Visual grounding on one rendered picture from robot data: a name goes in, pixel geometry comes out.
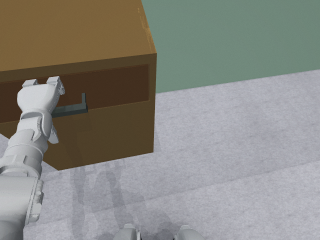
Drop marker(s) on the robot left shin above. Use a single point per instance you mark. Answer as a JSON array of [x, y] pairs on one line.
[[128, 226]]

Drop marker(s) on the left robot forearm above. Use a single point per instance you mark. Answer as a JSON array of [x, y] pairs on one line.
[[26, 148]]

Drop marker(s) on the robot left upper arm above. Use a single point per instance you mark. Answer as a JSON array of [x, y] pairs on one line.
[[21, 200]]

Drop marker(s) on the cabinet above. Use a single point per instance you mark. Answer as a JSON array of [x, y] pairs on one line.
[[41, 38]]

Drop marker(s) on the handle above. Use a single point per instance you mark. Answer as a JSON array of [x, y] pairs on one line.
[[73, 109]]

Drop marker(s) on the robot shin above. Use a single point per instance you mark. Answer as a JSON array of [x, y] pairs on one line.
[[184, 227], [128, 226]]

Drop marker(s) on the robot right shin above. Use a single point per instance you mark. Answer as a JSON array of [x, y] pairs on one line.
[[184, 227]]

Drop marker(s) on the drawer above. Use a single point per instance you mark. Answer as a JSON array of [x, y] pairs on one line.
[[103, 88]]

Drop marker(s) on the left robot hand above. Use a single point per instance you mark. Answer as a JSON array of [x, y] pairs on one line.
[[41, 96]]

